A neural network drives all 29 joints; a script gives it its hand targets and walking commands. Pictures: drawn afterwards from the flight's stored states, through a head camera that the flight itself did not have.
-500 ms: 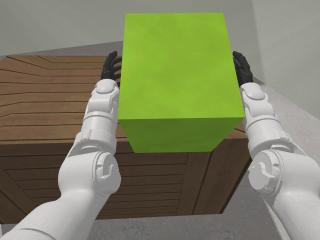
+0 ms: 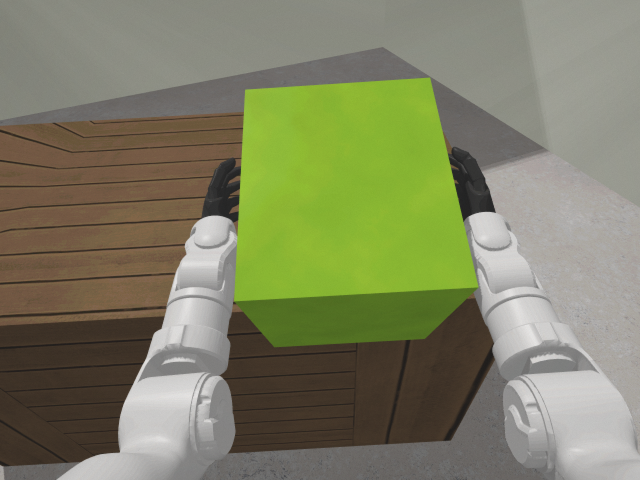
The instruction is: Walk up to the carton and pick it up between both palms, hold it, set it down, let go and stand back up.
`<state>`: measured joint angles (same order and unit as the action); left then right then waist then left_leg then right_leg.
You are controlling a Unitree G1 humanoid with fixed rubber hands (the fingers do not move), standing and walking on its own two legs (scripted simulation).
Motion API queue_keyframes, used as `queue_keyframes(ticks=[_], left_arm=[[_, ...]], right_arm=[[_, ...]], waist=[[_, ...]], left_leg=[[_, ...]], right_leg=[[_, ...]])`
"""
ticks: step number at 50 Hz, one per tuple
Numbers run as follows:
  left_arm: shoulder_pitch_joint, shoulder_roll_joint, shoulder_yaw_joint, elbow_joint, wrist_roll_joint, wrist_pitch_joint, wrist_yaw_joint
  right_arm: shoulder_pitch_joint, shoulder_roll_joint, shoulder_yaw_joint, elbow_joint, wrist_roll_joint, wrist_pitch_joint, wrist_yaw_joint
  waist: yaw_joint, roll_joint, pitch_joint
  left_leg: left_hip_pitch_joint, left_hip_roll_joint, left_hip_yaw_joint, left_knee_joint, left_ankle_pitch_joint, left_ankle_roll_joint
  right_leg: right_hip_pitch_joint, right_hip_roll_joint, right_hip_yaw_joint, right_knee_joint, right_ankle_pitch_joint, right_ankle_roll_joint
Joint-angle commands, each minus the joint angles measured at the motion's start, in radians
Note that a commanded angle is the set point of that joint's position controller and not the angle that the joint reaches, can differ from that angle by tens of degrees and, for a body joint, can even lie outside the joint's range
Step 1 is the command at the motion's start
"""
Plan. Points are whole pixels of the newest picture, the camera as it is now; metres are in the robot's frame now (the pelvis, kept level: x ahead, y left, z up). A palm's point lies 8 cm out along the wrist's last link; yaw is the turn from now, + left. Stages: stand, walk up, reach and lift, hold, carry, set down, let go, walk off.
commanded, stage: set down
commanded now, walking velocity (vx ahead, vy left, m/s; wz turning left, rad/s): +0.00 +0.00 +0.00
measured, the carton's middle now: (343, 226) +0.43 +0.02 +0.11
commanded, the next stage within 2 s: none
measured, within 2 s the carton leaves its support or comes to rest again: rests again in 2.00 s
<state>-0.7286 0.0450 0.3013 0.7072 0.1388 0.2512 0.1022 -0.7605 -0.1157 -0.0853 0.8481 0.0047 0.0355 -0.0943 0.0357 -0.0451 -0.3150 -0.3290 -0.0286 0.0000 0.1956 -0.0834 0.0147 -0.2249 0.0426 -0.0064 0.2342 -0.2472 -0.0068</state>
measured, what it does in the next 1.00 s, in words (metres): walks ahead, turning right: left foot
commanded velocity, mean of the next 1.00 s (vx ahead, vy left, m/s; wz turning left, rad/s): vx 0.00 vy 0.00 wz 0.00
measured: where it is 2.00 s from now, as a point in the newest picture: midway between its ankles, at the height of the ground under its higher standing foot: outside the picture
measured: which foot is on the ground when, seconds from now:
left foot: down 0.00-0.34, up 0.36-0.46, down 0.48-1.00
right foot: down 0.00-1.00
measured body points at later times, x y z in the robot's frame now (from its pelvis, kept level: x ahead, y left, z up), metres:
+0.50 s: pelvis +0.06 -0.04 +0.00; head +0.09 -0.09 +0.44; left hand +0.47 +0.17 +0.12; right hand +0.50 -0.16 +0.14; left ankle +0.09 +0.17 -0.74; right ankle -0.05 -0.06 -0.75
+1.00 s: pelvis +0.15 +0.00 +0.00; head +0.23 -0.08 +0.43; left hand +0.61 +0.14 +0.08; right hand +0.61 -0.19 +0.12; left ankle +0.16 +0.18 -0.75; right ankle +0.08 -0.11 -0.75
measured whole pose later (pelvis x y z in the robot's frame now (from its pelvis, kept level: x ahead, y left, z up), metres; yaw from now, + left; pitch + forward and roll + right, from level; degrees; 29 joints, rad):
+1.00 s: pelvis +0.15 +0.00 +0.00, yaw -22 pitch +26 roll +0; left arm -0.63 0.10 0.62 0.65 0.10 0.10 -0.09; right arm -1.03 0.02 -0.05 1.07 -0.19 -0.21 -0.16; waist 0.20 0.04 -0.28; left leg -0.43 0.09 0.04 0.03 -0.04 -0.08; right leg -0.57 -0.04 -0.08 0.23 -0.09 -0.08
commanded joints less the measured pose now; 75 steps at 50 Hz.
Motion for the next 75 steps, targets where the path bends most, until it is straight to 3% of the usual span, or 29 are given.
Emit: queue_keyframes(ticks=[1, 4, 8, 10, 11, 12, 16, 19, 21, 22, 23, 24, 26, 29, 33, 35, 36, 39, 42, 44, 45, 46, 47, 48, 50, 54, 56, 62, 75], left_arm=[[-0.611, -0.538, -0.200, -0.157, -0.090, 0.057, -0.231], [-0.719, -0.444, -0.098, -0.096, -0.013, 0.075, -0.292], [-0.778, -0.537, -0.192, -0.308, -0.158, 0.033, -0.299], [-0.830, -0.673, -0.388, -0.560, -0.272, 0.012, -0.259], [-0.629, -0.590, -0.302, -0.354, -0.208, -0.006, -0.247], [-0.627, -0.597, -0.345, -0.401, -0.196, -0.019, -0.227], [-0.548, -0.404, -0.001, -0.181, -0.009, -0.040, -0.291], [-0.543, -0.436, -0.072, -0.318, -0.111, -0.073, -0.337], [-0.813, -0.556, -0.314, -0.522, -0.231, -0.032, -0.285], [-0.610, -0.378, -0.138, -0.266, -0.163, -0.002, -0.277], [-0.601, -0.412, -0.162, -0.179, -0.093, -0.028, -0.282], [-0.796, -0.500, -0.219, -0.382, -0.079, -0.074, -0.311], [-0.512, -0.264, 0.153, 0.110, 0.049, -0.082, -0.369], [-0.306, -0.172, 0.172, -0.092, -0.079, -0.198, -0.442], [-1.118, -0.405, 0.006, -0.194, -0.134, -0.168, -0.348], [-0.975, -0.417, -0.089, -0.274, -0.166, -0.156, -0.290], [-0.858, -0.444, -0.106, -0.199, -0.135, -0.189, -0.293], [-0.625, -0.385, 0.052, -0.007, 0.009, -0.240, -0.337], [-0.586, -0.288, -0.002, -0.257, -0.099, -0.281, -0.349], [-0.796, -0.404, -0.068, -0.358, -0.149, -0.232, -0.312], [-0.756, -0.481, -0.224, -0.469, -0.241, -0.203, -0.275], [-0.610, -0.341, -0.132, -0.221, -0.174, -0.145, -0.254], [-0.410, -0.345, -0.065, -0.119, -0.071, -0.141, -0.281], [-0.593, -0.421, -0.075, -0.120, -0.071, -0.160, -0.287], [-0.597, -0.424, -0.022, -0.134, -0.016, -0.107, -0.273], [-0.492, -0.286, -0.244, -0.496, -0.259, -0.157, -0.212], [-0.445, -0.169, -0.281, -0.409, -0.269, -0.116, -0.143], [-0.243, 0.147, -0.109, -0.691, -0.276, 0.013, -0.014], [-0.105, 0.235, -0.021, -0.780, -0.348, 0.325, 0.032]], right_arm=[[-0.705, 0.732, 0.227, -0.065, 0.036, -0.096, 0.132], [-0.900, 0.781, 0.366, -0.329, 0.059, -0.092, 0.075], [-1.024, 0.869, 0.509, -0.484, 0.105, -0.117, 0.062], [-0.922, 0.853, 0.357, -0.178, -0.049, -0.132, 0.098], [-0.670, 0.886, 0.294, -0.134, 0.033, -0.162, 0.125], [-0.565, 0.853, 0.313, -0.305, 0.066, -0.179, 0.114], [-0.727, 0.884, 0.485, -0.635, -0.010, -0.169, 0.013], [-0.809, 0.886, 0.646, -0.638, -0.041, -0.236, -0.043], [-0.800, 0.882, 0.342, -0.009, -0.303, -0.195, 0.032], [-0.597, 0.866, 0.189, 0.192, -0.142, -0.153, 0.091], [-0.460, 0.743, 0.203, -0.031, 0.020, -0.169, 0.110], [-0.764, 0.696, 0.403, -0.301, 0.015, -0.190, 0.059], [-0.732, 0.716, 0.436, -0.276, -0.108, -0.168, -0.013], [-0.714, 0.673, 0.630, -0.509, -0.064, -0.257, -0.089], [-0.933, 0.824, 0.324, 0.163, -0.315, -0.218, -0.009], [-0.756, 0.821, 0.162, 0.350, -0.247, -0.209, 0.058], [-0.659, 0.831, 0.229, 0.186, -0.111, -0.229, 0.061], [-0.644, 0.815, 0.356, -0.025, -0.200, -0.232, -0.059], [-0.685, 0.833, 0.489, -0.164, -0.220, -0.302, -0.106], [-0.733, 0.911, 0.387, 0.147, -0.420, -0.335, -0.077], [-0.733, 0.867, 0.229, 0.422, -0.469, -0.318, -0.017], [-0.603, 0.839, 0.181, 0.355, -0.198, -0.275, 0.042], [-0.383, 0.743, 0.294, 0.142, -0.031, -0.268, 0.051], [-0.609, 0.780, 0.407, 0.007, -0.110, -0.255, 0.013], [-0.655, 0.761, 0.292, 0.012, -0.221, -0.197, -0.017], [-0.562, 0.456, 0.417, 0.032, -0.072, -0.262, 0.032], [-0.583, 0.257, 0.306, 0.006, 0.041, -0.241, 0.093], [-0.701, -0.195, 0.330, -0.320, 0.269, -0.131, -0.001], [-0.621, -0.351, 0.321, -0.424, 0.368, 0.121, -0.020]], waist=[[0.197, 0.089, -0.333], [0.151, -0.215, -0.280], [0.119, -0.070, -0.435], [0.077, 0.390, -0.626], [0.209, 0.286, -0.666], [0.194, 0.163, -0.765], [0.195, -0.333, -0.577], [0.146, -0.170, -0.468], [0.014, 0.543, -0.432], [0.284, 0.422, -0.442], [0.248, 0.095, -0.608], [0.118, 0.033, -0.660], [0.166, -0.372, -0.306], [0.199, -0.248, -0.276], [-0.013, 0.073, -0.318], [0.164, 0.284, -0.472], [0.208, 0.040, -0.676], [0.043, -0.271, -0.566], [0.017, -0.150, -0.501], [-0.064, 0.173, -0.475], [-0.006, 0.562, -0.453], [0.243, 0.294, -0.451], [0.246, -0.037, -0.514], [0.164, -0.126, -0.441], [-0.056, -0.273, -0.493], [0.151, 0.243, -0.675], [0.183, 0.149, -0.743], [0.199, 0.072, -0.737], [0.230, 0.105, -0.607]], left_leg=[[1.090, 0.198, -0.020, 0.272, 1.006, 0.020], [-0.129, 0.008, -0.018, -0.073, -0.025, 0.126], [0.242, 0.061, -0.107, -0.060, 0.429, 0.148], [1.708, 0.302, -0.298, 0.313, 1.407, 0.103], [1.508, 0.315, -0.041, 0.299, 1.363, 0.025], [1.183, 0.212, 0.015, 0.386, 1.273, -0.041], [-0.786, 0.039, 0.006, -0.358, -0.388, 0.182], [-0.238, 0.074, -0.091, -0.281, 0.288, 0.174], [1.849, 0.428, -0.383, 0.239, 1.501, 0.120], [1.739, 0.470, -0.074, 0.261, 1.496, 0.026], [0.938, 0.273, 0.064, 0.339, 0.992, -0.038], [0.799, 0.173, -0.076, 0.297, 0.901, -0.091], [-0.503, 0.045, 0.036, -0.236, -0.366, 0.105], [-0.242, 0.045, 0.065, -0.231, -0.026, 0.010], [0.654, 0.207, -0.203, 0.043, 0.677, 0.080], [1.390, 0.368, -0.067, 0.333, 1.279, -0.026], [0.810, 0.219, 0.065, 0.359, 0.937, -0.083], [-0.402, 0.039, 0.043, -0.166, -0.067, 0.019], [-0.249, 0.014, 0.016, -0.208, 0.274, 0.062], [0.643, 0.187, -0.180, 0.017, 0.927, 0.095], [1.762, 0.476, -0.341, 0.311, 1.735, 0.044], [1.385, 0.494, 0.025, 0.271, 1.458, -0.093], [0.626, 0.275, 0.103, 0.349, 1.108, -0.091], [-0.054, 0.112, 0.092, 0.235, 0.621, -0.080], [-0.768, 0.010, 0.076, -0.276, -0.073, 0.114], [0.892, 0.206, -0.046, 0.341, 1.368, -0.107], [0.609, 0.195, 0.114, 0.354, 1.370, -0.198], [0.163, 0.091, 0.045, 0.257, 0.931, -0.129], [0.227, 0.115, 0.023, 0.260, 1.032, -0.164]], right_leg=[[-0.676, -0.136, 0.012, -0.230, 0.493, -0.065], [0.652, -0.319, 0.044, 0.297, 1.745, 0.275], [0.144, -0.304, -0.053, 0.314, 1.595, 0.365], [-1.516, -0.217, -0.180, 0.050, 0.304, 0.211], [-1.323, -0.161, 0.045, -0.450, 0.036, -0.227], [-0.842, -0.122, 0.051, -0.306, 0.604, -0.205], [1.024, -0.552, 0.141, 0.412, 2.368, 0.371], [0.445, -0.469, 0.021, 0.454, 2.244, 0.495], [-2.022, -0.341, -0.247, 0.163, 0.287, 0.309], [-1.919, -0.238, 0.100, -0.565, -0.339, -0.338], [-0.672, -0.176, 0.112, -0.409, 0.429, -0.352], [-0.326, -0.217, -0.021, 0.010, 1.221, 0.048], [0.794, -0.476, 0.128, 0.292, 2.204, 0.363], [0.857, -0.497, 0.054, 0.210, 2.361, 0.531], [-0.643, -0.384, -0.118, 0.308, 1.232, 0.420], [-1.631, -0.240, -0.039, -0.278, -0.059, -0.150], [-0.691, -0.181, 0.031, -0.252, 0.466, -0.254], [0.759, -0.348, 0.046, 0.274, 2.046, 0.313], [0.524, -0.345, -0.090, 0.345, 2.177, 0.444], [-0.752, -0.336, -0.217, 0.406, 1.378, 0.422], [-2.126, -0.270, -0.266, 0.028, 0.051, 0.174], [-1.730, -0.167, 0.186, -0.621, -0.254, -0.455], [-0.466, -0.119, 0.078, -0.344, 0.753, -0.395], [0.278, -0.210, 0.015, 0.141, 1.706, -0.025], [0.874, -0.326, -0.024, 0.459, 1.968, 0.290], [-0.656, -0.035, -0.175, -0.004, 0.353, -0.046], [-0.375, 0.040, -0.024, -0.265, 0.395, -0.326], [0.304, -0.028, -0.057, 0.209, 0.849, 0.034], [0.028, -0.008, -0.032, 0.090, 0.729, -0.027]])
